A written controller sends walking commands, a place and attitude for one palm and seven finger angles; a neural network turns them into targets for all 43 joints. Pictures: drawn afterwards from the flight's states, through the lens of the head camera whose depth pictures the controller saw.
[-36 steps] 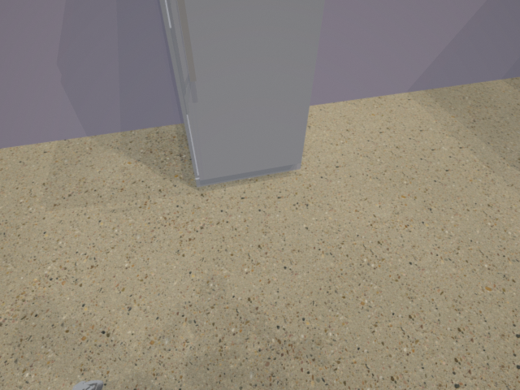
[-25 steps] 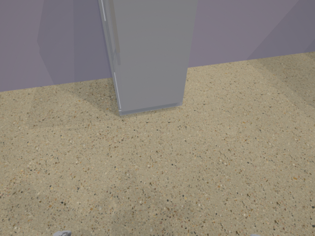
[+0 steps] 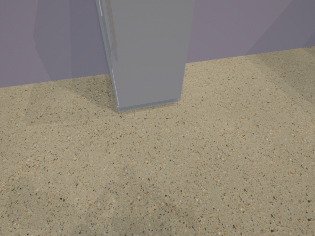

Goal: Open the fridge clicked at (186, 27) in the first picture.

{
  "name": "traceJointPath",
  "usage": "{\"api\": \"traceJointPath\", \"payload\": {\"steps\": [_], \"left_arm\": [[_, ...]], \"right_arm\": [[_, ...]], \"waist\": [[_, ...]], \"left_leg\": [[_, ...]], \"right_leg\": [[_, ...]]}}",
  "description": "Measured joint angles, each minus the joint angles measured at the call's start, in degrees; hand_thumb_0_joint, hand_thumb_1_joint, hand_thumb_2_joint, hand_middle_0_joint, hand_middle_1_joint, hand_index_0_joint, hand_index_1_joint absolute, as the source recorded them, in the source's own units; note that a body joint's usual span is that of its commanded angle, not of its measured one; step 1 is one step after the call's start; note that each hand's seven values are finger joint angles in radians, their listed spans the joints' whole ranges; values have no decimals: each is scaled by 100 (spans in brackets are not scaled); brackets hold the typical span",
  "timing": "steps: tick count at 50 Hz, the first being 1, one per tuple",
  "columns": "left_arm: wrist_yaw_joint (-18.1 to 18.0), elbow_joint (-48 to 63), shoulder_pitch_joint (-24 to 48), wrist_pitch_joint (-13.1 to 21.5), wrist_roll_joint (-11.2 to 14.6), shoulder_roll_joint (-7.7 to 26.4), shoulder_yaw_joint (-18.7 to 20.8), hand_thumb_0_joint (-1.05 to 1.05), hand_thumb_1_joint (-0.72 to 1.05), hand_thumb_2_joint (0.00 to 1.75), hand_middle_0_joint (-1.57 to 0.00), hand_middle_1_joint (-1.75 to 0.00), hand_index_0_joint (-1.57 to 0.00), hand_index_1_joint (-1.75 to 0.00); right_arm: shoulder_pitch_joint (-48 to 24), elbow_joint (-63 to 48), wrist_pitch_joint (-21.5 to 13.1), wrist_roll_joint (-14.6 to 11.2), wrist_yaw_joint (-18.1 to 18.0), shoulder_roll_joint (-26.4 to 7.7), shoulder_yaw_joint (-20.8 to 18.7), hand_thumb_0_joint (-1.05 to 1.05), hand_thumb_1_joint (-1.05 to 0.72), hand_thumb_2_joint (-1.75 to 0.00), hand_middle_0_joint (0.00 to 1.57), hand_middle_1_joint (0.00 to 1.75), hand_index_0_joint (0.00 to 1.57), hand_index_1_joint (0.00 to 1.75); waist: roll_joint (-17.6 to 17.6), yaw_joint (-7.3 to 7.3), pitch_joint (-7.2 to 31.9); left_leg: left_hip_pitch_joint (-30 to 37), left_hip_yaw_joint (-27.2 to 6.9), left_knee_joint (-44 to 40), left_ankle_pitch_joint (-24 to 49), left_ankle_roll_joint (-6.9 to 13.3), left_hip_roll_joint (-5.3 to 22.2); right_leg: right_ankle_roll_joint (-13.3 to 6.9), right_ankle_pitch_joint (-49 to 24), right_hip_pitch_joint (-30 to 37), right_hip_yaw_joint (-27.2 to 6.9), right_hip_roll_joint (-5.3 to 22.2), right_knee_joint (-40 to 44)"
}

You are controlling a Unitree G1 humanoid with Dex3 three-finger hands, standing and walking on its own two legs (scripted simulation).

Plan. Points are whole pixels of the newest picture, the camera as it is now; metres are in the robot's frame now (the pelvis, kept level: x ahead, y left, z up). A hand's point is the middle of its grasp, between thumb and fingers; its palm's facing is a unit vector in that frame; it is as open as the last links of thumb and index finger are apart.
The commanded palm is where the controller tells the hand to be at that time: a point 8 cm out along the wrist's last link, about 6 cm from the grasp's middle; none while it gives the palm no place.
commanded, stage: stand and wait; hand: left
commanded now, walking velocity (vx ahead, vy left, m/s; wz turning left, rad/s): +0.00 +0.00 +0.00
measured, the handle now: (109, 13) +1.17 +0.33 +0.08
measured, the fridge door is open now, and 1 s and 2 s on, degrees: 0 0 0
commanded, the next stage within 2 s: look at it before walking up in 0.10 s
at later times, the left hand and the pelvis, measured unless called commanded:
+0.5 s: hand out of the picture +0.08 +0.25 -0.16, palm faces -0.03 -0.94 -0.33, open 7.3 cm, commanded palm none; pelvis +0.00 +0.00 +0.00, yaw +0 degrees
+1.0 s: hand out of the picture +0.05 +0.23 -0.17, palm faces -0.03 -0.96 -0.28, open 7.3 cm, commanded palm none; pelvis +0.02 +0.01 +0.00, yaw -2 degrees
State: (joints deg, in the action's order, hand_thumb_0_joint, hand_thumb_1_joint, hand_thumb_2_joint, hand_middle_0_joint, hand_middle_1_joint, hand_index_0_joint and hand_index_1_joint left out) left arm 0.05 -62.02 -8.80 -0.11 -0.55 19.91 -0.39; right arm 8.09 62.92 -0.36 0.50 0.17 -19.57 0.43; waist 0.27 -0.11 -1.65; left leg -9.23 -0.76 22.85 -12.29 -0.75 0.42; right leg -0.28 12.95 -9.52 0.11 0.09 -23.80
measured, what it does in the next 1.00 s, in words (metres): stands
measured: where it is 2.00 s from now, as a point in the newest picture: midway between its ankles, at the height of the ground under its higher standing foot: (166, 216)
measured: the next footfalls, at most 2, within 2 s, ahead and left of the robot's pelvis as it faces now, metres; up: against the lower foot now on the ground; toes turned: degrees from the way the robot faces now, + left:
right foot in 1.40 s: +0.24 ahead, -0.16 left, +0.00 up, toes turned -16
left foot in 1.78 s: +0.43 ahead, +0.07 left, +0.00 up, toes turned +3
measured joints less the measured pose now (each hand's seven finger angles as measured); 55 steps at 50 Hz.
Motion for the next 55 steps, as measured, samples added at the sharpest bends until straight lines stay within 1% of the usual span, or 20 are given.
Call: {"api": "traceJointPath", "payload": {"steps": [17,43,46,50,55], "left_arm": [[1,34,113,33,-10,-48,-16,0,91,90,-21,-30,-21,-30],[-13,-54,6,19,-9,-25,-11,0,91,90,-21,-30,-21,-30],[-49,-60,-126,-27,-25,-115,-6,0,91,90,-20,-30,-21,-30],[24,-37,-512,-83,-66,-328,31,0,91,90,-20,-30,-20,-30],[80,-63,-1066,-40,-68,-666,94,0,91,90,-20,-30,-20,-30]], "right_arm": [[-106,3,-33,-4,12,56,16,1,-91,-90,20,30,20,30],[-92,66,-27,-14,0,38,30,1,-91,-90,20,30,20,30],[-12,71,13,23,-13,121,37,1,-91,-90,20,29,20,30],[290,35,42,69,18,335,26,1,-91,-90,20,29,20,30],[767,32,-44,66,27,611,-9,1,-91,-90,20,29,20,30]], "waist": [[9,-5,58],[20,23,10],[10,49,125],[3,85,310],[0,87,356]], "left_leg": [[65,17,-104,53,8,-2],[137,6,-228,103,27,-25],[98,51,-63,-22,22,-1],[-19,152,417,-529,62,61],[-125,245,1028,-950,86,144]], "right_leg": [[13,-64,64,-16,3,114],[40,-116,151,-5,28,256],[39,-23,107,-47,4,122],[-22,295,0,-144,-62,-233],[-18,721,-96,-239,-145,-738]]}}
